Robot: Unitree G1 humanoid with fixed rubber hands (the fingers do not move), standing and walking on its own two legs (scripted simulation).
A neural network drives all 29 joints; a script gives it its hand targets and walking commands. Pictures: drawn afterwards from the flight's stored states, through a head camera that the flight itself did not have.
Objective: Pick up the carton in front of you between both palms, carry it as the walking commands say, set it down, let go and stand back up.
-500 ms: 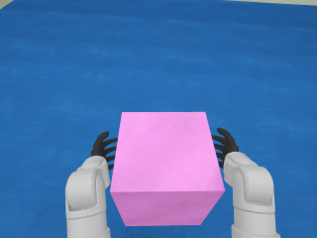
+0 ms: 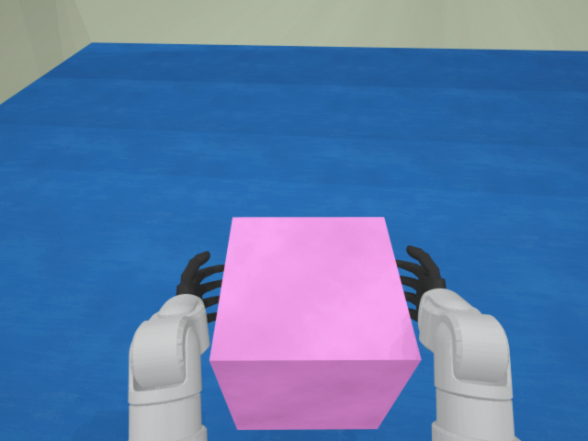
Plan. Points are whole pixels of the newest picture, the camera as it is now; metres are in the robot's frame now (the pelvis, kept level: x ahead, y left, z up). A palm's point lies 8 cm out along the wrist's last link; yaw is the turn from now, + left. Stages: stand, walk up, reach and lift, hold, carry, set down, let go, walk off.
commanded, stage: carry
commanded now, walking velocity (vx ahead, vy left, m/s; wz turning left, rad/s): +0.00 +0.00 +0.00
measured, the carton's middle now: (307, 327) +0.28 +0.00 +0.01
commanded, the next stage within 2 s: hold in 1.74 s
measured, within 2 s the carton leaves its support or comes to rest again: neither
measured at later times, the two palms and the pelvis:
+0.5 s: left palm (193, 338) +0.24 +0.15 +0.05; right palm (426, 332) +0.24 -0.15 +0.06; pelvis -0.02 +0.00 +0.00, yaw +0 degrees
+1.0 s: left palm (189, 350) +0.23 +0.16 +0.04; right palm (420, 342) +0.24 -0.14 +0.04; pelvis -0.05 +0.01 +0.00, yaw +0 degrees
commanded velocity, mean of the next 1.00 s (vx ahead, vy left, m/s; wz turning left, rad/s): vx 0.00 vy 0.00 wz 0.00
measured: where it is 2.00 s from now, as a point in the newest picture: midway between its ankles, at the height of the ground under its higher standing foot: outside the picture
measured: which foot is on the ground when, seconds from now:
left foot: down 0.00-1.00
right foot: down 0.00-1.00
